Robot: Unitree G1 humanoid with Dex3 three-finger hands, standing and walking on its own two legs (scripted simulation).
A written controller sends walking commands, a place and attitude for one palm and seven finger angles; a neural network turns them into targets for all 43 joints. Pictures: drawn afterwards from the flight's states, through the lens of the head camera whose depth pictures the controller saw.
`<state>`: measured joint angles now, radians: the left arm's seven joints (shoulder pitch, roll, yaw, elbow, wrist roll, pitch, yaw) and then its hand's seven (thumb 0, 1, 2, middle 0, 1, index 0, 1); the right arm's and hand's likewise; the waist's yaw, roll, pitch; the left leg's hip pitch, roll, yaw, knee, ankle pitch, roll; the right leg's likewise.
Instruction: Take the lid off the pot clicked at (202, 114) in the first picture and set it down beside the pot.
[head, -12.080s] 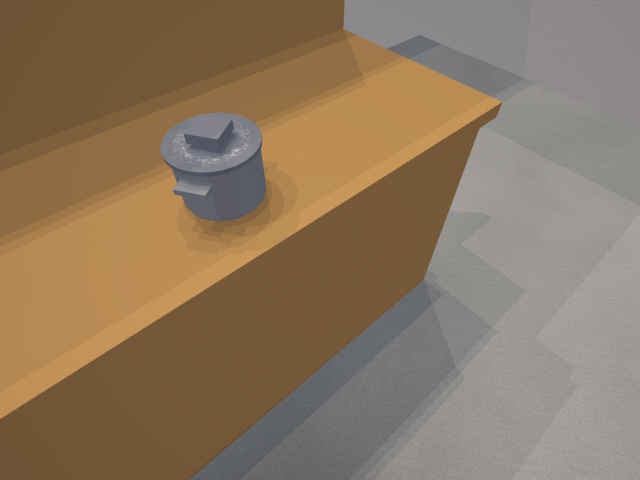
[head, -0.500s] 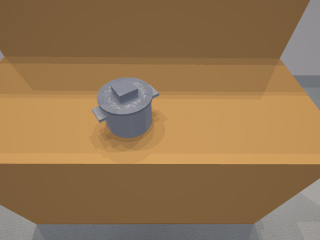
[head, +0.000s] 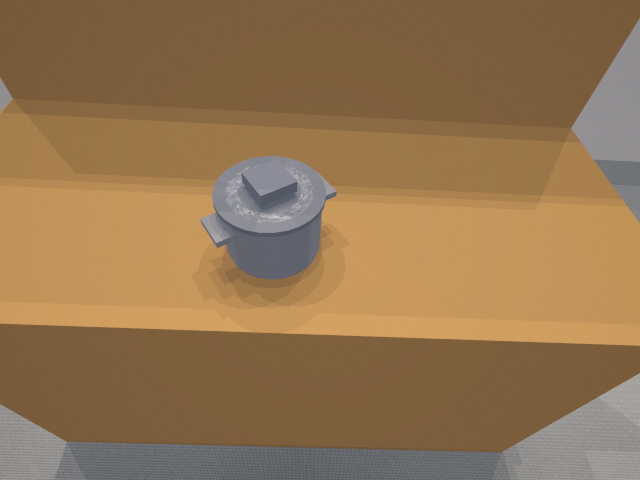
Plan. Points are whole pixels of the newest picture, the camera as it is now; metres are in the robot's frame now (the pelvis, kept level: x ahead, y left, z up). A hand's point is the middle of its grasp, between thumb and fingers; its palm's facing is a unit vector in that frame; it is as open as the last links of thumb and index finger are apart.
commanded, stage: look again from close up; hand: left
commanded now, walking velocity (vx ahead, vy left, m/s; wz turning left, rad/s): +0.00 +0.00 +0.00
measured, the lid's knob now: (269, 181) +0.46 +0.11 +0.12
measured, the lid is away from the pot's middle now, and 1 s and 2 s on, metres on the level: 0.00 0.00 0.00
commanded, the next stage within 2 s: lift the closed hand beside the body in 1.28 s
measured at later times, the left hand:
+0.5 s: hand out of the picture -0.04 +0.18 -0.18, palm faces +0.02 -0.99 -0.17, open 7.3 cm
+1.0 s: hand out of the picture -0.05 +0.18 -0.18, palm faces +0.01 -0.99 -0.15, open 7.3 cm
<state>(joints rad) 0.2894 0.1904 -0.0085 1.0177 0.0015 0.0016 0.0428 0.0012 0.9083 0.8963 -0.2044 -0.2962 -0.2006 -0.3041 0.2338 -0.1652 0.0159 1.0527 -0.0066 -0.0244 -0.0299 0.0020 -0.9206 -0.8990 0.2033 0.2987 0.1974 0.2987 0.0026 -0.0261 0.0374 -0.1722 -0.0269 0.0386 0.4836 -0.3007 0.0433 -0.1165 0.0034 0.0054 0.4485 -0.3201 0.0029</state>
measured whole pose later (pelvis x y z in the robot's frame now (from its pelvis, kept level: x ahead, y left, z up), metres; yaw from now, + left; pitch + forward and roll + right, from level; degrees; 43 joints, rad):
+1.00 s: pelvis -0.03 +0.02 +0.00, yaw +0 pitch -1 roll -1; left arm 0.33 0.15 -0.02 1.08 0.01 0.00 0.04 0.00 0.91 0.90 -0.20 -0.30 -0.20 -0.30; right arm 0.29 -0.13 0.01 1.11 0.00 -0.03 -0.03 0.01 -0.92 -0.90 0.20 0.30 0.20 0.30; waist 0.01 -0.03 0.06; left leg -0.19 -0.05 0.06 0.45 -0.25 0.08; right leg -0.14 -0.02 0.02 0.42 -0.27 0.03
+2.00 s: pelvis -0.04 -0.02 +0.00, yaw +3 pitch -2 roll -1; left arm 0.66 0.25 0.11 -0.16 -0.03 -0.04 0.07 0.01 0.90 0.90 -1.15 -1.33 -1.15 -1.34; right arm 0.20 -0.21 0.01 0.55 0.01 -0.12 -0.06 0.01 -0.91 -0.90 0.20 0.30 0.21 0.31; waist 0.06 0.04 0.00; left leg -0.23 -0.01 -0.02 0.52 -0.25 0.02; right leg -0.15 0.03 -0.05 0.46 -0.27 -0.02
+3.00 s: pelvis -0.02 -0.01 +0.00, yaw +1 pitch -3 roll -1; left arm 0.57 0.34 0.26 -0.49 -0.04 -0.11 0.08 0.01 0.89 0.90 -1.31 -1.50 -1.30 -1.50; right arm 0.19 -0.20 0.02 0.60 0.01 -0.13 -0.04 0.01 -0.90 -0.90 0.21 0.30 0.20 0.30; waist 0.07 0.06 0.03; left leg -0.15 -0.02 0.02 0.46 -0.26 0.03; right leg -0.08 0.01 -0.02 0.42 -0.28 0.00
